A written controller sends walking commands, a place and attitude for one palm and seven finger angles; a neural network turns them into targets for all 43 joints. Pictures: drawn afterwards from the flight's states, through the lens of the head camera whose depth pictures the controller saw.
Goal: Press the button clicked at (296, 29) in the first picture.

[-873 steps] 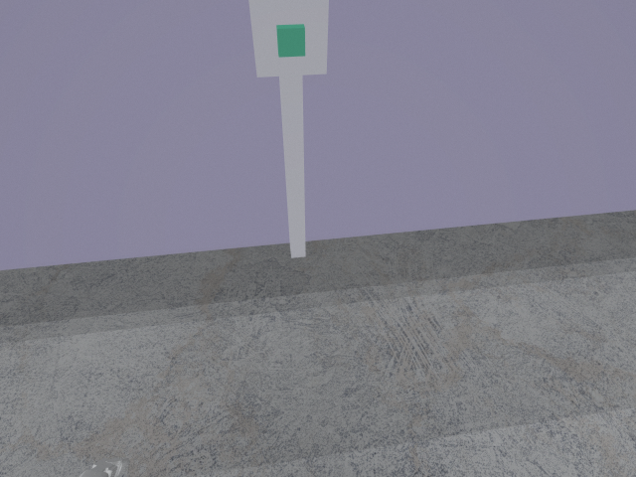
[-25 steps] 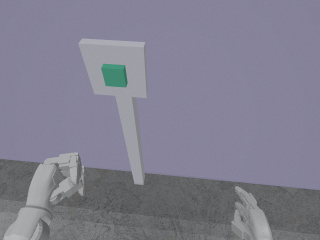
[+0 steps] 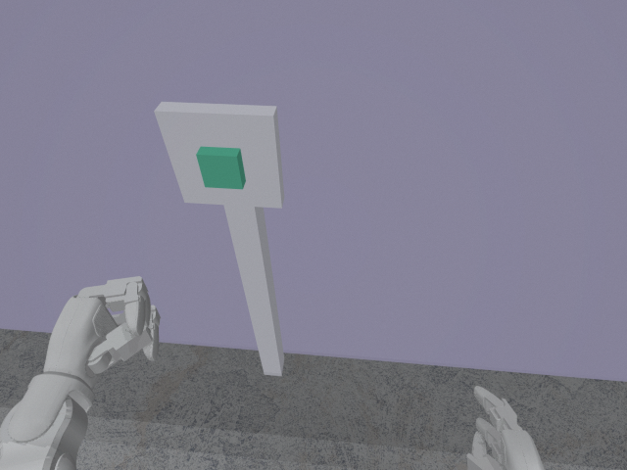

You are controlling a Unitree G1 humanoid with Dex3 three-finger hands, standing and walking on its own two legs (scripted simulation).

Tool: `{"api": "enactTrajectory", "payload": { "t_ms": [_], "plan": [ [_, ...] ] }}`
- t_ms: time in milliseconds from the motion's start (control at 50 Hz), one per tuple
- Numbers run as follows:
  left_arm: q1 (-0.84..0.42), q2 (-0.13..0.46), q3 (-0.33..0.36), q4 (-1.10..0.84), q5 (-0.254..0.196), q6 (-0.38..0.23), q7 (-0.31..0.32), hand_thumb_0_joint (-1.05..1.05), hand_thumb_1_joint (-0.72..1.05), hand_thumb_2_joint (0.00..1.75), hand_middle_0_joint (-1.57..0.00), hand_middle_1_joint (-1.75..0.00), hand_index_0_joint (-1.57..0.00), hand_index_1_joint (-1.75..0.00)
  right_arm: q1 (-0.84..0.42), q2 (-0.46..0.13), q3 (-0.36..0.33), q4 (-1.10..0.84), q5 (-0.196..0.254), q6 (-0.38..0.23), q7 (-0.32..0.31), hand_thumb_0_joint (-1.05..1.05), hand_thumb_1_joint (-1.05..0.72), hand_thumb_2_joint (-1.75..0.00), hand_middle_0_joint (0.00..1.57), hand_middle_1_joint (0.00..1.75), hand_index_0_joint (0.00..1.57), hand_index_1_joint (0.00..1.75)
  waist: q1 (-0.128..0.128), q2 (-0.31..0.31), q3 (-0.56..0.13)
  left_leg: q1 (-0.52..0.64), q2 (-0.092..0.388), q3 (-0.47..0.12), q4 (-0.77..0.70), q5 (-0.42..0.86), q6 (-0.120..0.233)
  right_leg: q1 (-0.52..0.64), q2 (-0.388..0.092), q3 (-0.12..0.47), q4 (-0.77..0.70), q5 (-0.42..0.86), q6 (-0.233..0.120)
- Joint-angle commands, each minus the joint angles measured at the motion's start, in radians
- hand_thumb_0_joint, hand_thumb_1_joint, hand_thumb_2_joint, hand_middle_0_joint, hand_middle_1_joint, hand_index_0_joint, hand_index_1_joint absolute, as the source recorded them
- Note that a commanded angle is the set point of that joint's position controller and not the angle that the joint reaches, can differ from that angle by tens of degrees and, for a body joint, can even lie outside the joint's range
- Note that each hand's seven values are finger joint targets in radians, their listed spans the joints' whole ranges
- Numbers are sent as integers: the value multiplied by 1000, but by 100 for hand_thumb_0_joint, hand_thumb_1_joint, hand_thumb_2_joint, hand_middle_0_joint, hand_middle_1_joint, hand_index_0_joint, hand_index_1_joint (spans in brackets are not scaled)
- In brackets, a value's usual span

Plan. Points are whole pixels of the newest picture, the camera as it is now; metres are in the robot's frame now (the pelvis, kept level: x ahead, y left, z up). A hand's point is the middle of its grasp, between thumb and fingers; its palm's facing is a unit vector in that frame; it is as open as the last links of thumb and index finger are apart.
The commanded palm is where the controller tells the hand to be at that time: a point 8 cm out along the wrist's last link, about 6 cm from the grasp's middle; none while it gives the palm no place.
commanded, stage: raise the hand and make a fist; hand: left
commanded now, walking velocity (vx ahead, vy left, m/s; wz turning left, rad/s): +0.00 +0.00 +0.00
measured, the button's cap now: (222, 167) +0.53 +0.20 +0.12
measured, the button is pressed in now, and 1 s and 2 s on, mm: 0 0 0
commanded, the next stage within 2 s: aim a knuckle at the button in 0.18 s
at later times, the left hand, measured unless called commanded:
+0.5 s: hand (158, 323) +0.25 +0.20 +0.11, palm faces +0.03 -1.00 -0.05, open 3.1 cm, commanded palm +0.23 +0.25 +0.11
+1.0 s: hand (197, 261) +0.35 +0.19 +0.10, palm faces +0.01 -1.00 -0.03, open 3.1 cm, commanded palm +0.33 +0.24 +0.10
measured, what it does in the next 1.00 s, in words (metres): stands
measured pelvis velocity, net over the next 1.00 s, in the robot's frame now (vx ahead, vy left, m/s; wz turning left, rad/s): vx -0.01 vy -0.01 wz -0.02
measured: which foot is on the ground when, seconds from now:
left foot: down 0.00-1.00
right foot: down 0.00-1.00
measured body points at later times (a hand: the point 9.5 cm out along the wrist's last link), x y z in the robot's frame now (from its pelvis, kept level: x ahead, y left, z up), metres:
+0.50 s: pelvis -0.02 -0.01 +0.00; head -0.02 -0.02 +0.45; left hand +0.24 +0.25 +0.11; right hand +0.16 -0.23 -0.07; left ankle -0.03 +0.11 -0.73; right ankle +0.01 -0.11 -0.73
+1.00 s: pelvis -0.01 -0.01 +0.00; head +0.01 -0.02 +0.45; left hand +0.34 +0.24 +0.10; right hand +0.12 -0.26 -0.10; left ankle -0.03 +0.11 -0.73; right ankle +0.01 -0.11 -0.73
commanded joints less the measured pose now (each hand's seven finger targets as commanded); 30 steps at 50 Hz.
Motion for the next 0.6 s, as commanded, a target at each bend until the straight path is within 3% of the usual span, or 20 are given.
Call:
{"api": "enactTrajectory", "payload": {
  "t_ms": [0,20,80,140,160,200,220,260,300,320,360,440,460,500,580],
  "plan": [
    [-154,162,89,-222,-16,-94,25,0,90,90,-130,-150,-130,-150,-107,-101,-43,-163,4,-62,-7,0,-90,-90,20,30,20,30,8,0,-106,-7,-21,-36,-106,263,7,95,21,25,-83,217,-8],
    [-157,170,92,-211,-18,-96,26,0,90,90,-130,-150,-130,-150,-109,-105,-41,-159,2,-60,-8,0,-90,-90,20,30,20,30,5,-31,-88,-22,-21,-37,-105,248,10,95,24,32,-91,197,-7],
    [-178,163,77,-217,-6,-106,27,0,90,90,-130,-150,-130,-150,-112,-101,-40,-157,6,-63,-12,0,-90,-90,20,30,20,30,4,31,-93,-8,-22,-35,-115,218,9,86,20,34,-99,160,-7],
    [-171,163,76,-217,-5,-110,25,0,90,90,-130,-150,-130,-150,-113,-100,-40,-155,5,-68,-12,0,-90,-90,20,30,20,30,5,-5,-104,-3,-20,-40,-119,232,11,100,22,30,-96,176,-7],
    [-173,157,71,-217,-6,-111,23,0,90,90,-130,-150,-130,-150,-116,-99,-39,-154,6,-71,-12,0,-90,-90,20,30,20,30,6,31,-104,2,-22,-35,-118,230,10,99,20,34,-99,178,-8],
    [-173,158,71,-200,-8,-106,20,0,90,90,-130,-150,-130,-150,-116,-100,-37,-150,6,-74,-16,0,-90,-90,20,30,20,30,1,13,-87,-1,-22,-38,-120,207,10,83,20,32,-105,155,-5],
    [-167,157,74,-183,-15,-102,15,0,90,90,-130,-150,-130,-150,-117,-103,-36,-147,4,-74,-16,0,-90,-90,20,30,20,30,3,-26,-77,-18,-21,-42,-120,202,11,94,23,37,-110,141,-6],
    [-168,154,73,-177,-18,-98,7,0,90,90,-130,-150,-130,-150,-123,-103,-38,-149,7,-75,-19,0,-90,-90,20,30,20,30,5,-23,-73,-22,-23,-39,-120,192,12,89,19,42,-114,131,-3],
    [-233,155,61,-167,-13,-97,11,0,90,90,-130,-150,-130,-150,-119,-105,-37,-138,10,-74,-22,0,-90,-90,20,30,20,30,-7,-6,-69,-15,-22,-40,-120,183,11,70,19,36,-112,119,-3],
    [-275,148,50,-155,-14,-98,13,0,90,90,-130,-150,-130,-150,-120,-106,-35,-135,6,-74,-25,0,-90,-90,20,30,20,30,-15,-40,-54,-23,-23,-43,-117,169,14,61,22,42,-117,98,-1],
    [-356,141,28,-146,0,-106,20,0,90,90,-130,-150,-130,-150,-120,-103,-35,-128,8,-78,-28,0,-90,-90,20,30,20,30,-21,10,-77,-4,-24,-44,-119,159,13,52,19,44,-113,84,-3],
    [-454,153,17,-68,17,-119,32,0,90,90,-130,-150,-130,-150,-117,-106,-34,-113,9,-76,-35,0,-90,-90,20,30,20,30,-28,-8,-84,-12,-22,-47,-120,143,12,48,16,49,-110,65,-4],
    [-455,161,29,-36,18,-118,34,0,90,90,-130,-150,-130,-150,-114,-107,-36,-111,8,-75,-36,0,-90,-90,20,30,20,30,-23,-24,-96,-16,-23,-47,-119,150,13,54,15,50,-108,76,-4],
    [-467,173,46,-2,23,-121,36,0,90,90,-130,-150,-130,-150,-111,-107,-38,-112,6,-69,-35,0,-90,-90,20,30,20,30,-12,1,-138,-11,-28,-39,-115,188,10,83,10,51,-94,129,-6],
    [-524,182,59,92,23,-115,38,0,90,90,-130,-150,-130,-150,-106,-108,-39,-110,6,-50,-31,0,-90,-90,20,30,20,30,-12,-27,-135,-33,-26,-31,-113,213,6,88,10,52,-87,171,-7]
  ]
}}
